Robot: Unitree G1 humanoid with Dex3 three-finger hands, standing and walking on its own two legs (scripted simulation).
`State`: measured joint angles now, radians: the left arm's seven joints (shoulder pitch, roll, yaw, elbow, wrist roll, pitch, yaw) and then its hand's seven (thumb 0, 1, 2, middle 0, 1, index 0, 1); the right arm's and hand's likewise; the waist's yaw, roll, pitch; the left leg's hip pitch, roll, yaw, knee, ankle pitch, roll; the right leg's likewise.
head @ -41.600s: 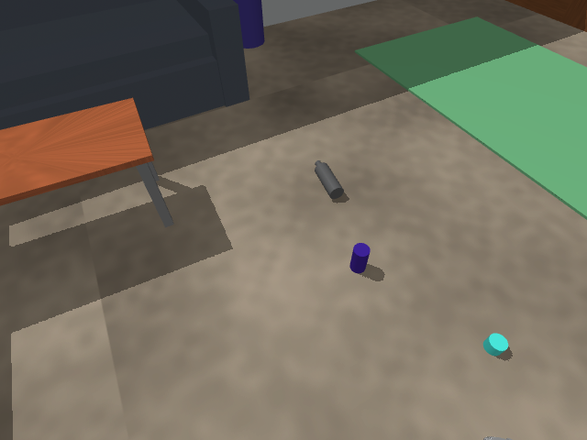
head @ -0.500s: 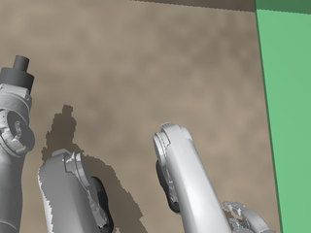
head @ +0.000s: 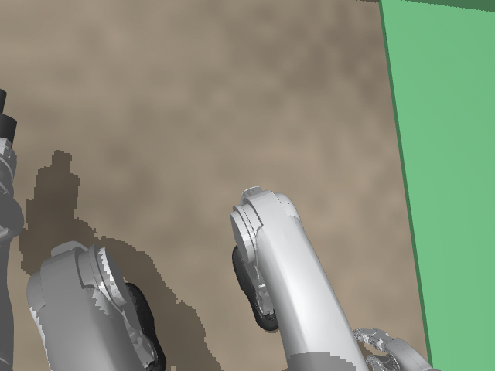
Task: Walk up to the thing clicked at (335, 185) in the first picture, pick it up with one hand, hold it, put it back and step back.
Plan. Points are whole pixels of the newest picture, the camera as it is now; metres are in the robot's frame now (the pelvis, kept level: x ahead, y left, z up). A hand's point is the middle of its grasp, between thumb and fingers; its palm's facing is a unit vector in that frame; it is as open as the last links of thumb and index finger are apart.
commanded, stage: lower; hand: left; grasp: from above
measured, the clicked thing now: out of the picture +0.48 +0.31 -0.19
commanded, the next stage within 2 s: rest in 0.16 s
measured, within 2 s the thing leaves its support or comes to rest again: rests again in 1.80 s
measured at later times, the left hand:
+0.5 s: hand out of the picture +0.46 +0.30 -0.20, palm faces -0.09 -0.44 -0.89, open 10.3 cm
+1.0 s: hand (5, 173) +0.46 +0.30 -0.24, palm faces -0.09 -0.44 -0.90, open 10.4 cm
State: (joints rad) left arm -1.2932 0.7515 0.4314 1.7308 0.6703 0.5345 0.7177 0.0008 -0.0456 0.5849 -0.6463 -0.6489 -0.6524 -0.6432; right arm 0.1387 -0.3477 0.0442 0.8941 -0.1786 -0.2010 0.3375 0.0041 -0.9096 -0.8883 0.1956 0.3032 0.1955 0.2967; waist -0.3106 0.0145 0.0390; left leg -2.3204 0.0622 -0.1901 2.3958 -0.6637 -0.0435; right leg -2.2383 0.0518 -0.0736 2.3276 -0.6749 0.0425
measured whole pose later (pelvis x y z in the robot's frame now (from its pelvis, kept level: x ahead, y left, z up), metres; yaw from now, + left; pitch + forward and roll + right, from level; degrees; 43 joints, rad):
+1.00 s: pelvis +0.00 +0.01 -0.01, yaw -4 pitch +29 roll -12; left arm -1.31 0.94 0.41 1.76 0.60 0.46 0.81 0.00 -0.07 0.67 -0.58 -0.76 -0.58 -0.75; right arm 0.10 -0.39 0.25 0.77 -0.20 -0.28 0.43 0.00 -0.92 -0.89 0.19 0.30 0.19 0.30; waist -0.40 -0.10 0.23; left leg -2.30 0.06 -0.28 2.47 -0.70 -0.05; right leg -2.18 0.07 -0.15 2.33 -0.68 0.05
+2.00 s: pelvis +0.00 +0.01 +0.00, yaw -6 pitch +28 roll -14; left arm -1.29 1.03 0.37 1.77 0.57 0.41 0.81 0.00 -0.14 0.84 -0.37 -0.90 -0.39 -0.89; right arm 0.12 -0.40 0.33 0.70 -0.19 -0.30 0.42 0.00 -0.91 -0.90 0.19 0.30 0.19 0.30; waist -0.43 -0.13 0.26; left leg -2.29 0.07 -0.32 2.47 -0.71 -0.05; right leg -2.16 0.08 -0.18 2.30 -0.67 0.06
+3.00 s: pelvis +0.00 +0.01 +0.00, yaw -6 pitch +27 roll -15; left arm -1.27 1.03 0.38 1.72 0.57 0.42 0.79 0.00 -0.47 1.02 -0.08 -1.05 -0.10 -1.04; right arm 0.14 -0.40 0.34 0.71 -0.18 -0.32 0.41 0.00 -0.91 -0.89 0.19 0.30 0.19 0.30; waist -0.43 -0.14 0.27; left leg -2.27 0.06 -0.32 2.46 -0.70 -0.05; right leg -2.13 0.08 -0.18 2.28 -0.67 0.06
